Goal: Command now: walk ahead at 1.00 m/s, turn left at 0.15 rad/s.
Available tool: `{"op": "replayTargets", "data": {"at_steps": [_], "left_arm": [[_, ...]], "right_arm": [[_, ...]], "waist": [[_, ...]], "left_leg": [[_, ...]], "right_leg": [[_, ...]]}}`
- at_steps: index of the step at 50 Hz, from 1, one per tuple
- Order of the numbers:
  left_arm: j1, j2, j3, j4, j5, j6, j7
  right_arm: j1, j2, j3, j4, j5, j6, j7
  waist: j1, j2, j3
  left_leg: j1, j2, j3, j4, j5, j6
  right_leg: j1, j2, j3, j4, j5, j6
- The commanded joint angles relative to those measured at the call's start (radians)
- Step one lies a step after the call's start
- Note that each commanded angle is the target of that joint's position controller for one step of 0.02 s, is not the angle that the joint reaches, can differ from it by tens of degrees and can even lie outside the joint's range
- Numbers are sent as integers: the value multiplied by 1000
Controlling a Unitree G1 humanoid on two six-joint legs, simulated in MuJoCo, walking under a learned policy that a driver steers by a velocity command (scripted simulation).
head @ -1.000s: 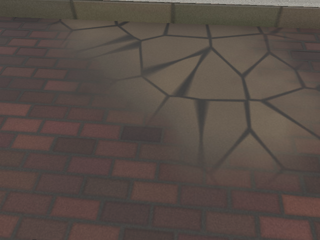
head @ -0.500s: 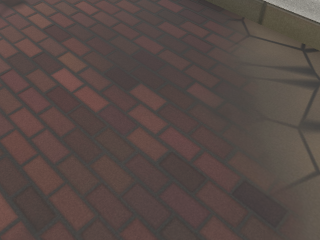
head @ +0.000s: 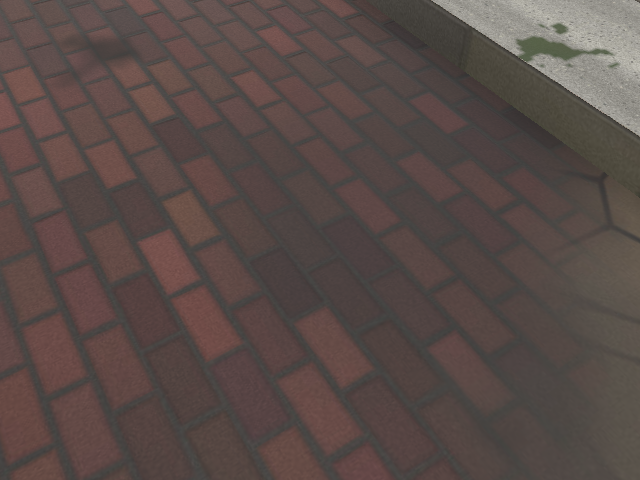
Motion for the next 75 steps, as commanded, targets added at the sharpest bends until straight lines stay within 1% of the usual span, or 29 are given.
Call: {"op": "replayTargets", "data": {"at_steps": [1, 7, 9, 11, 12, 13, 16, 19, 22, 28, 31, 32, 33, 34, 36, 40, 47, 51, 53, 54, 55, 56, 58, 60, 64, 68, 71, 73, 75], "left_arm": [[-88, 108, 14, -65, -17, -39, -6], [4, 185, 21, -20, -9, -38, 10], [-6, 227, 31, -23, 16, -2, 35], [-49, 208, 27, -63, 28, 18, 46], [6, 71, -1, -138, -2, -1, 11], [-74, 136, -1, -183, -4, -20, 15], [-257, 112, -24, -229, 20, -32, 19], [-268, 97, -31, -251, 51, 25, 6], [-480, 69, -52, -344, 35, 30, -9], [-546, 99, -47, -382, 6, 21, -2], [-173, 211, 7, -290, 4, 11, 39], [39, 282, 36, -258, 29, 7, 62], [-12, 338, 47, -264, 50, 7, 55], [-114, 268, 53, -279, 40, 20, 45], [-192, 122, 20, -256, 37, 23, 38], [-118, 69, 4, -142, 5, -10, 16], [-144, 140, 17, -95, -3, -39, 16], [-108, 262, 44, -107, 1, 5, 36], [-170, 270, 50, -144, 12, 33, 35], [-171, 157, 27, -171, 25, 35, 15], [-117, 147, 13, -303, 2, 16, 14], [-224, 182, 7, -319, 7, -11, 14], [-269, 160, -8, -310, 12, -20, 19], [-215, 150, -15, -283, 45, 22, 20], [-375, 64, -46, -340, 32, 44, -5], [-485, 53, -50, -341, -12, 31, -26], [-511, 90, -34, -336, -10, 28, -24], [-419, 136, -13, -306, -8, 27, -21], [-44, 194, 22, -186, -16, 37, -6]], "right_arm": [[-142, -34, 15, -121, 0, -14, 19], [-171, -51, 12, -101, 8, -12, 11], [50, -96, -11, -35, 8, -11, -1], [402, -189, -64, 76, 8, -2, -27], [314, -288, -93, 63, 7, 18, -40], [314, -280, -103, 46, 15, 23, -39], [268, -177, -92, 99, 30, -2, -56], [255, -129, -69, 103, 42, -26, -56], [252, -149, -78, 92, 38, -40, -48], [315, -197, -103, 113, 57, -39, -41], [251, -264, -116, 104, 40, -37, -41], [225, -158, -87, 76, 34, -48, -41], [339, -29, -49, 16, 86, -43, -46], [297, -115, -47, 37, 54, -25, -61], [147, -132, -56, 36, 23, -5, -41], [22, -26, -29, -52, 9, 46, 6], [-196, -31, 0, -170, 10, 48, 57], [10, -105, -31, -100, 16, 39, 31], [384, -192, -87, 27, 16, 40, -5], [299, -266, -118, 28, 44, 55, -32], [239, -369, -130, -42, 6, 70, -32], [290, -327, -130, -48, 7, 73, -47], [245, -245, -111, 4, 20, 41, -61], [184, -190, -85, 1, 25, 7, -68], [210, -132, -63, 38, 29, -41, -51], [293, -138, -62, 85, 50, -72, -31], [336, -177, -64, 125, 29, -73, -45], [339, -216, -71, 138, 4, -61, -68], [247, -231, -76, 120, -29, -31, -87]], "waist": [[-56, -93, 143], [-55, -139, 67], [-166, -200, -87], [-292, -105, -250], [-125, 262, -298], [-164, 143, -357], [-83, -94, -40], [-11, -66, 28], [-43, -44, 127], [-100, -16, 47], [105, -17, -173], [178, -105, -301], [51, -464, -472], [41, -326, -360], [36, -83, -91], [-24, -121, 41], [-67, -77, 142], [-197, -149, -23], [-344, -103, -186], [-234, 148, -110], [-143, 236, -300], [-192, 24, -289], [-94, -109, -36], [-8, -131, 12], [-28, -88, 98], [-114, -64, 97], [-122, -34, 77], [-58, 29, -12], [137, 55, -156]], "left_leg": [[-16, 55, 71, -271, 180, -20], [181, -72, 220, -481, 212, 67], [396, -151, 236, -464, 66, 105], [854, -58, 47, -495, -122, 160], [1093, 212, -554, -660, -260, 309], [1155, 242, -772, -787, -227, 363], [738, 129, -463, -835, 54, 265], [519, 55, -370, -884, 96, 262], [333, 0, -324, -978, 148, 242], [472, 2, -315, -870, 560, 118], [453, -41, -293, -348, 753, 49], [305, -95, -226, -18, 412, 45], [46, -199, -108, 284, -293, 12], [-75, -89, -59, 344, -200, 28], [-82, -2, -17, 266, -86, 21], [-117, 81, 1, 212, -97, 17], [59, 32, 203, -261, 218, 56], [353, -110, 269, -324, 81, 120], [837, -136, 159, -412, -11, 175], [917, -3, -87, -483, -56, 207], [1176, 214, -656, -663, -104, 414], [1124, 230, -744, -802, -198, 388], [791, 166, -599, -854, -66, 321], [564, 96, -442, -853, 88, 293], [351, 5, -248, -965, 183, 238], [445, 15, -115, -1064, 402, 135], [712, 65, -27, -1003, 772, 79], [838, 109, 26, -821, 1160, 35], [776, 113, 94, -356, 1296, 0]], "right_leg": [[-146, -201, 130, -327, 165, -146], [160, -253, -75, -232, 1026, -91], [217, -276, -106, 139, 1334, -65], [-80, -219, -104, 770, 943, -45], [-536, -7, -61, 1158, -93, 24], [-703, -6, 118, 1254, -113, 5], [-655, -137, 145, 982, -58, 2], [-573, -158, 129, 819, -152, 47], [-516, -146, 68, 546, 65, 82], [-242, -57, 64, 209, 370, 37], [192, -53, 89, 199, 158, 2], [421, -245, 267, 211, -160, -27], [605, -559, 847, 11, -355, -139], [477, -522, 914, -51, -511, -151], [200, -424, 573, -60, -263, -129], [26, -368, 241, -133, 77, -77], [-60, -252, -198, -250, 562, -20], [106, -303, -220, 146, 1312, -12], [-134, -294, -184, 711, 1058, -9], [-419, -93, -178, 1102, -47, 26], [-760, -10, 12, 1363, -246, 64], [-818, -66, 138, 1304, -154, 53], [-745, -144, 143, 1077, -105, 50], [-600, -179, 141, 956, -138, 71], [-510, -209, 62, 591, 73, 77], [-373, -154, -8, 303, 511, -17], [-412, -82, -50, 211, 430, -79], [-334, 11, -69, 223, 269, -108], [-27, 54, -69, 222, 159, -143]]}}
Next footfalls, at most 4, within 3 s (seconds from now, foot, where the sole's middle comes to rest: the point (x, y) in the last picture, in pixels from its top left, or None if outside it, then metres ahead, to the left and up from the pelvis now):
0.22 left None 0.41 0.08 -0.78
0.64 right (341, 327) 0.87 0.02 -0.78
1.08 left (185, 255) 1.08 0.45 -0.78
1.50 right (106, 163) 1.43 0.76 -0.78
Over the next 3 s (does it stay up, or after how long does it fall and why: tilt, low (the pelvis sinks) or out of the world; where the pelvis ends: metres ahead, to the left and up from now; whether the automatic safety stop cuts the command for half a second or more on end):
stays up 1.80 1.25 0.00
